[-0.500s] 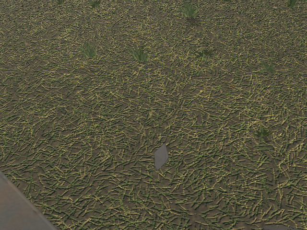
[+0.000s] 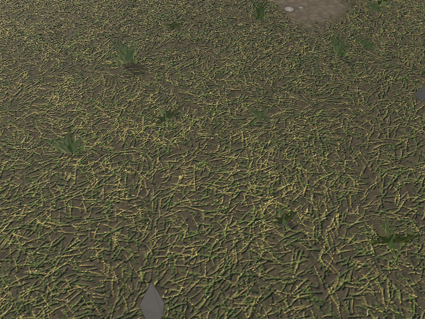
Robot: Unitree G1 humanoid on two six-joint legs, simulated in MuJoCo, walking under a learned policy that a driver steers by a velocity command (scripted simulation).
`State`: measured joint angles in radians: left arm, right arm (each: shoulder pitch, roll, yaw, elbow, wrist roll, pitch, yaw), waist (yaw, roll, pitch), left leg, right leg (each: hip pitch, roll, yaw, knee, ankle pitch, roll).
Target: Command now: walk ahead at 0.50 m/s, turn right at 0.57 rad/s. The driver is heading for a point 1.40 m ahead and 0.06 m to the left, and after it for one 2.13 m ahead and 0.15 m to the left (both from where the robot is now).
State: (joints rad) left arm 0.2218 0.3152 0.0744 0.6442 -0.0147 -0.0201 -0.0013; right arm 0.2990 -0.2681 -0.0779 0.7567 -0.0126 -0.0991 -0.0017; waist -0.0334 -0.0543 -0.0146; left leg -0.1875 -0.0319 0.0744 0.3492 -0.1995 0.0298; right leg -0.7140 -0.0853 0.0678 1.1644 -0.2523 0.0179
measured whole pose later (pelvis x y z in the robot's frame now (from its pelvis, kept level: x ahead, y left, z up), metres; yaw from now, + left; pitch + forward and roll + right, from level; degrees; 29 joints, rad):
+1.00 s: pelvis +0.53 -0.06 +0.00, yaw -8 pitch +3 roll +0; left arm 0.20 0.29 0.06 0.71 0.00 -0.06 0.01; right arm 0.32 -0.25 -0.04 0.83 -0.01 -0.09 0.02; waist -0.04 -0.04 0.00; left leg -0.24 -0.04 0.04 0.35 -0.16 0.06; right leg -0.64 -0.09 0.04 1.02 -0.25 0.01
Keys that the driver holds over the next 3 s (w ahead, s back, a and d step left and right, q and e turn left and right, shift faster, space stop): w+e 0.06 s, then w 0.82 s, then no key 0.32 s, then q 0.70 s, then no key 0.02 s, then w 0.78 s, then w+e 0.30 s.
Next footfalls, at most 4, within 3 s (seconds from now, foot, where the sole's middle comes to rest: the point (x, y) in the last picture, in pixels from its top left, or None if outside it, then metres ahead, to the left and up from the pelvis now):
0.24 right None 0.28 -0.19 -0.78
0.76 left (204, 293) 0.59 0.02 -0.78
1.22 right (276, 249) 0.74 -0.23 -0.78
1.60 left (202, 269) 0.67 0.03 -0.78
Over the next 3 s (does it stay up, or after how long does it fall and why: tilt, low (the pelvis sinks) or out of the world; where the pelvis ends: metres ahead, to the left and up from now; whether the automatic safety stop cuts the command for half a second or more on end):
stays up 1.05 0.09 -0.01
